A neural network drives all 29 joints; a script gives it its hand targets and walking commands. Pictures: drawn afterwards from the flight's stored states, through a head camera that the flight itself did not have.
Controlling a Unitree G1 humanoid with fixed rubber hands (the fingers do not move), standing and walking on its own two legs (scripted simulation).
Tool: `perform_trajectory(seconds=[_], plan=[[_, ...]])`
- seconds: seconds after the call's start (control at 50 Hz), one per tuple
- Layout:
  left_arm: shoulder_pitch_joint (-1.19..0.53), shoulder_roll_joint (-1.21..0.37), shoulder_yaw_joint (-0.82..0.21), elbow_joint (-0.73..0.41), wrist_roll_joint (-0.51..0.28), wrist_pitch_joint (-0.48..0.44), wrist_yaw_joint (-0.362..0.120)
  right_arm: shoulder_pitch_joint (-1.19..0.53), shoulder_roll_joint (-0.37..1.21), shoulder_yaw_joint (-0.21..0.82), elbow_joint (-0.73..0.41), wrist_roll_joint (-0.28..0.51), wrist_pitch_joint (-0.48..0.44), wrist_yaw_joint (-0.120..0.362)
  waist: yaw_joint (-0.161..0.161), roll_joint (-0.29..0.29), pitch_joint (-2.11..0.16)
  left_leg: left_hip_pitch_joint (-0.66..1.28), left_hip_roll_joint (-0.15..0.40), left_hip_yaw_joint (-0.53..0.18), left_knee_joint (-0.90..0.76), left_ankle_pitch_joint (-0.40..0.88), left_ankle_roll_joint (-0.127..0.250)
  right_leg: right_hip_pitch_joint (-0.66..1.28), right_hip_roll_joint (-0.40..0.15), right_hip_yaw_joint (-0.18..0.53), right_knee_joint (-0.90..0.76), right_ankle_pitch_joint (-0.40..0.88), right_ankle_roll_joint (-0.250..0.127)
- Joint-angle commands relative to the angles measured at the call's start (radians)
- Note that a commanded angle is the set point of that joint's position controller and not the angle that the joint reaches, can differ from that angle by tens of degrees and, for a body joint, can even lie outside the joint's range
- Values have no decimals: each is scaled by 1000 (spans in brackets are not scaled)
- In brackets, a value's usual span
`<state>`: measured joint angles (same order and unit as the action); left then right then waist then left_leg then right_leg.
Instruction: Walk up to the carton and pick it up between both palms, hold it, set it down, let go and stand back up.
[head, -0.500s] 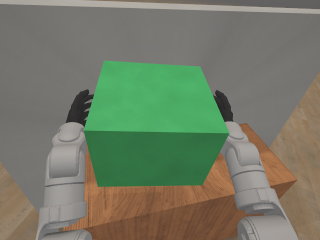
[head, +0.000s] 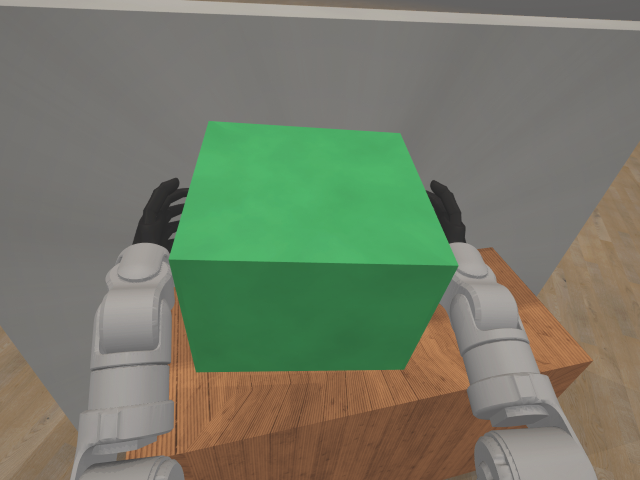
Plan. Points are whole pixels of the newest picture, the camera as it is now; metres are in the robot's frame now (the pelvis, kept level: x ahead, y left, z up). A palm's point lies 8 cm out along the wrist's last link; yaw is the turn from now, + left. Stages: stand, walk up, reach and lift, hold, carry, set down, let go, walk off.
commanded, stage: hold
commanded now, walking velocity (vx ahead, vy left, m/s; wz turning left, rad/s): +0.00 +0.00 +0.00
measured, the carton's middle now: (305, 244) +0.38 +0.00 +0.15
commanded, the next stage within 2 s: none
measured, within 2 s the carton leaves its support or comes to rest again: neither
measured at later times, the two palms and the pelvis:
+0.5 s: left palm (153, 240) +0.35 +0.18 +0.18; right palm (443, 239) +0.36 -0.17 +0.18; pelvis +0.00 +0.00 +0.00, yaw +0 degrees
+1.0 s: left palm (152, 239) +0.35 +0.18 +0.18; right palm (444, 241) +0.36 -0.17 +0.18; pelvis -0.01 +0.00 +0.00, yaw +0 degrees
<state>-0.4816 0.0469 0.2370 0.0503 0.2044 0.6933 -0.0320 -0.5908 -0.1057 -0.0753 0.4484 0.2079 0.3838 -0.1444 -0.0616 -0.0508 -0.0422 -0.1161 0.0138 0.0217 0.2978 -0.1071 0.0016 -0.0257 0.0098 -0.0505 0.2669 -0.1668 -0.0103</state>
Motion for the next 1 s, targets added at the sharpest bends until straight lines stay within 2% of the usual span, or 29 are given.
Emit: perform_trajectory(seconds=[0.0,0.08,0.1,0.12,0.16,0.24,0.26,0.3,0.32,0.36,0.4,0.46,0.5,0.52,0.56,0.58,0.6,0.64,0.66,0.68,0.7,0.72,0.74,0.78,0.82,0.9,0.92,0.96,0.98], plan=[[-656,-520,-483,-181,-158,-70,-130,-735,531,432,-342,106,-79,118,-5,77,-388,297,-39,-15,21,227,-22,-55,37,-6,-34,220,44],[-652,-518,-483,-186,-159,-69,-131,-732,530,436,-348,107,-77,117,-4,75,-387,296,-39,-15,21,227,-22,-52,37,-5,-34,225,45],[-731,-485,-441,-118,-143,-69,-137,-797,520,412,-301,83,-73,122,7,69,-367,252,-39,-9,17,195,-22,-38,36,-1,-34,197,46],[-753,-490,-441,-125,-150,-78,-136,-787,531,395,-269,72,-69,131,1,84,-355,243,-39,-5,4,172,-26,-35,40,-3,-34,173,46],[-754,-513,-459,-164,-152,-87,-131,-774,551,414,-291,81,-77,139,2,80,-403,250,-43,1,13,197,-22,-9,37,7,-28,216,50],[-746,-507,-439,-118,-151,-87,-135,-787,532,404,-275,88,-80,135,1,76,-415,280,-42,-12,29,262,-36,8,40,6,-28,263,45],[-715,-504,-432,-106,-146,-88,-141,-774,527,406,-274,85,-84,133,-7,69,-417,279,-45,-5,29,259,-37,11,39,2,-25,264,49],[-700,-505,-405,-79,-129,-83,-145,-784,522,398,-270,86,-85,132,13,66,-379,263,-46,-5,16,239,-33,3,39,-1,-28,255,49],[-686,-502,-404,-90,-125,-78,-147,-773,521,403,-268,90,-86,130,5,71,-383,271,-46,-6,21,262,-35,22,39,2,-25,281,49],[-721,-503,-392,-83,-117,-73,-149,-801,518,393,-245,84,-84,132,13,64,-364,271,-41,2,9,234,-34,10,42,-5,-35,227,46],[-695,-484,-388,-81,-111,-74,-154,-778,520,392,-230,77,-85,132,8,56,-341,262,-44,-1,4,229,-30,13,42,-6,-37,237,46],[-715,-505,-404,-102,-132,-85,-151,-800,544,414,-267,86,-95,133,11,39,-404,261,-46,2,8,227,-21,34,43,-5,-31,246,53],[-727,-504,-421,-105,-135,-92,-144,-791,537,408,-260,92,-100,132,1,58,-402,274,-39,-6,19,256,-31,19,38,3,-26,267,51],[-735,-518,-451,-145,-151,-96,-141,-809,536,419,-309,98,-110,130,-3,82,-464,297,-43,-6,33,286,-37,34,45,-5,-24,285,50],[-733,-501,-439,-140,-149,-101,-136,-792,534,414,-302,90,-107,127,-1,65,-433,297,-42,-9,37,290,-41,5,45,-6,-24,277,47],[-732,-506,-439,-109,-139,-97,-138,-789,523,396,-271,81,-105,128,-11,83,-397,286,-45,-5,33,259,-49,-9,46,-8,-31,236,43],[-764,-514,-459,-147,-159,-106,-135,-790,539,401,-275,88,-106,130,-12,95,-423,284,-44,-10,32,258,-45,2,42,1,-26,253,43],[-749,-521,-466,-133,-161,-98,-130,-790,543,406,-282,88,-102,134,-18,81,-402,281,-42,-9,24,259,-46,-14,46,-6,-28,228,41],[-767,-517,-466,-138,-157,-97,-130,-790,533,395,-257,85,-99,133,-23,109,-387,279,-45,-14,25,237,-44,-19,39,2,-34,220,40],[-757,-493,-443,-76,-138,-91,-134,-786,521,379,-213,81,-88,135,-12,107,-336,252,-43,-6,14,192,-38,-30,37,-2,-42,184,43],[-765,-506,-429,-78,-141,-91,-138,-801,530,376,-223,74,-91,137,-6,92,-344,236,-44,-3,3,152,-32,-22,34,-5,-41,146,41],[-792,-518,-449,-108,-144,-93,-135,-814,538,374,-219,71,-92,139,-12,116,-363,238,-40,-3,3,165,-34,-22,38,-7,-39,152,41],[-796,-511,-429,-64,-133,-90,-136,-817,535,353,-191,67,-91,142,-9,118,-341,229,-42,1,-6,143,-35,-27,36,-5,-47,126,37],[-793,-514,-415,-61,-136,-96,-137,-832,559,365,-208,64,-99,144,3,91,-379,229,-42,2,-7,130,-16,-7,30,1,-41,142,42],[-757,-514,-393,-18,-119,-89,-138,-817,544,354,-177,62,-100,147,14,78,-339,222,-39,3,-16,122,-15,-18,35,-4,-43,124,39],[-785,-515,-379,-31,-129,-103,-138,-878,558,372,-223,58,-114,149,31,40,-404,229,-47,9,-6,142,-7,-13,38,-5,-38,136,47],[-784,-513,-379,-10,-122,-100,-138,-868,551,367,-192,60,-111,150,23,61,-376,225,-45,11,-10,139,-10,-14,36,0,-44,130,47],[-768,-517,-379,-5,-121,-106,-141,-841,555,353,-179,54,-115,149,9,42,-370,239,-39,3,-13,115,-6,-32,33,-1,-51,108,47],[-775,-522,-381,-1,-126,-108,-140,-859,556,366,-200,57,-119,148,13,48,-394,246,-36,3,-5,137,-10,-31,38,-6,-41,123,47]])
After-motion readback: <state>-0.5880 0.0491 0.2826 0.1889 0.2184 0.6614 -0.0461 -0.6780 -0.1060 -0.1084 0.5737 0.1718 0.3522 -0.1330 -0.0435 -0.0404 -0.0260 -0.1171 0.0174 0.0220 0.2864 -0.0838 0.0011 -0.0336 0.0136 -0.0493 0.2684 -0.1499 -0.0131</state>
